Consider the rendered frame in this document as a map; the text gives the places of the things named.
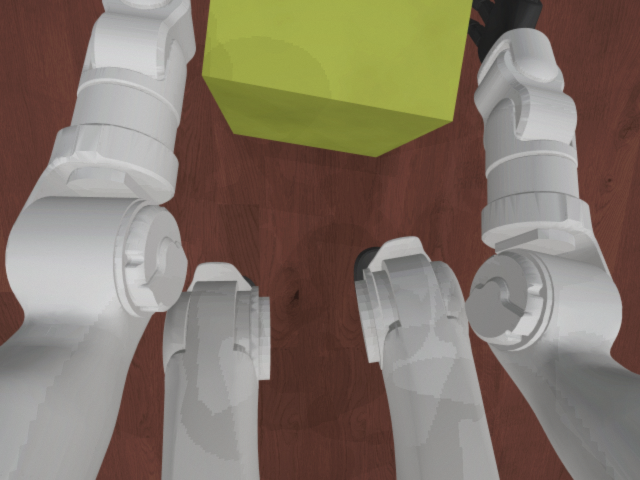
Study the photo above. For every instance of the right robot thigh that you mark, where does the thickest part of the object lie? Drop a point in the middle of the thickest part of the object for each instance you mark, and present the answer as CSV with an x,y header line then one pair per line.
x,y
439,425

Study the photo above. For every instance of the carton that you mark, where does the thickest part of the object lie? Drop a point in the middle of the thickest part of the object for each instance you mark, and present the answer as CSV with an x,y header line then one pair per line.
x,y
356,76

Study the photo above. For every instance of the left robot forearm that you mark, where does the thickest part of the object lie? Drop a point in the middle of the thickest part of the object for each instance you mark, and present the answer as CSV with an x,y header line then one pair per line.
x,y
129,101

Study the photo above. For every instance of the robot right foot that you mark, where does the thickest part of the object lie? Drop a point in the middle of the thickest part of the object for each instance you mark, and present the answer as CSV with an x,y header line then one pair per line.
x,y
362,262

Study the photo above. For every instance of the right robot upper arm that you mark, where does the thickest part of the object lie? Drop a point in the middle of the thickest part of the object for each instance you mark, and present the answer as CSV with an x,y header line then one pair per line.
x,y
551,322

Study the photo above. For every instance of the right robot hand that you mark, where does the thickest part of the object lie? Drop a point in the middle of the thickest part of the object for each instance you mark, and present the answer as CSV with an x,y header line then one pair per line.
x,y
503,16

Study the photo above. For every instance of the right robot forearm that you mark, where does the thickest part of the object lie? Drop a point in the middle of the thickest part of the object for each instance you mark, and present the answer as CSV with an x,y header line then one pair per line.
x,y
530,153

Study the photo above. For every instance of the left robot upper arm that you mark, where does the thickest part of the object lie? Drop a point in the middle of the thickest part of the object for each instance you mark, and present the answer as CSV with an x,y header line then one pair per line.
x,y
89,272

